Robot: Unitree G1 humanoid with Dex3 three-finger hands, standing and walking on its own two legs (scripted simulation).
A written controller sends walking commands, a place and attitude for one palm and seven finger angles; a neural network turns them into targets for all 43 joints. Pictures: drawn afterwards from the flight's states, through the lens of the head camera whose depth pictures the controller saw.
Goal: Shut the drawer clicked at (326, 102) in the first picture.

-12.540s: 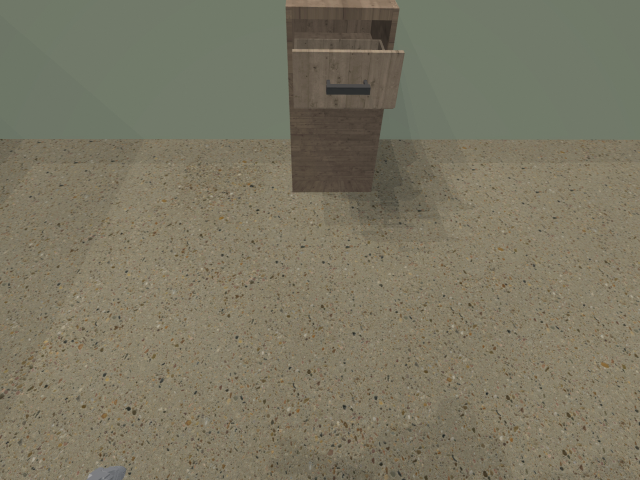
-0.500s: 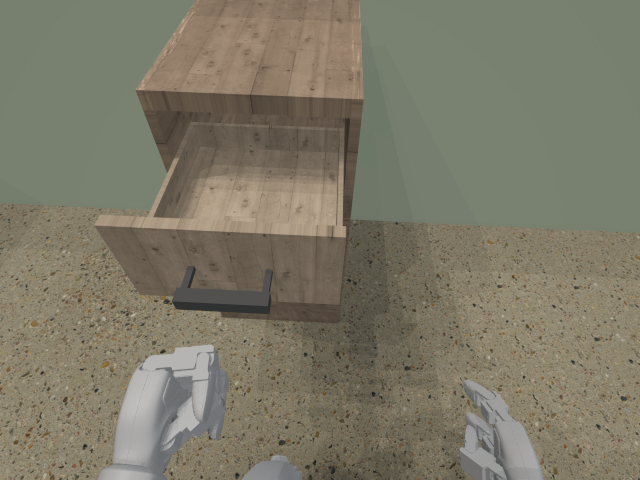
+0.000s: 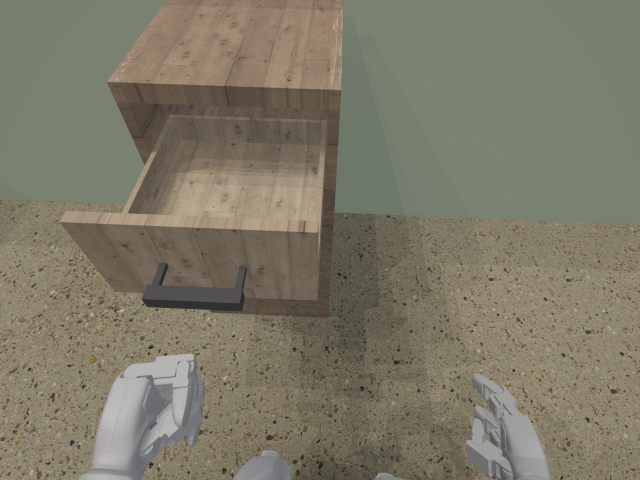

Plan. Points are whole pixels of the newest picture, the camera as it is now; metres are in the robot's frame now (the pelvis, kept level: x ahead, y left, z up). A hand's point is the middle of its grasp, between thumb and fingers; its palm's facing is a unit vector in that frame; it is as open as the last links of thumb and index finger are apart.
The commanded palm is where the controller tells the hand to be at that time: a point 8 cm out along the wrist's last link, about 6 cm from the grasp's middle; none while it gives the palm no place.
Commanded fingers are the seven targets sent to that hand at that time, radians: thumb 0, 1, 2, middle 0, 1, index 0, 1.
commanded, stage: bring the fist close to the handle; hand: left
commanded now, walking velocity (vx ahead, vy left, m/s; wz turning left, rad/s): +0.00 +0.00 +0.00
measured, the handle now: (198, 284) +0.38 +0.20 -0.01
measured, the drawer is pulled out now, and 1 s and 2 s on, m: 0.27 0.27 0.23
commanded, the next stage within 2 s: push the drawer shut in 1.20 s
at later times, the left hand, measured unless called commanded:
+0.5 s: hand (197, 376) +0.24 +0.16 +0.02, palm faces +0.00 -1.00 -0.04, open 3.2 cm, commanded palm +0.22 +0.21 +0.02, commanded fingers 0.00 0.90 0.90 -1.40 -1.60 -1.40 -1.60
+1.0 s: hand (216, 359) +0.27 +0.15 -0.01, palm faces -0.06 -1.00 +0.00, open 3.3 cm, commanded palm +0.25 +0.20 -0.01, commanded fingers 0.00 0.90 0.90 -1.40 -1.60 -1.40 -1.60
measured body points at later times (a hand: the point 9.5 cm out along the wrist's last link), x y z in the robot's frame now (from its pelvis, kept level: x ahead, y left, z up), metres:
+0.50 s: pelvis +0.00 +0.00 -0.02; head +0.07 +0.00 +0.42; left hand +0.23 +0.21 +0.03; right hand +0.17 -0.25 -0.11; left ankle +0.03 +0.11 -0.66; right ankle -0.01 -0.09 -0.66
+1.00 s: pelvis -0.02 +0.03 -0.04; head +0.08 +0.04 +0.40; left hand +0.27 +0.21 -0.01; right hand +0.15 -0.21 -0.14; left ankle +0.03 +0.11 -0.66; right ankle -0.02 -0.09 -0.66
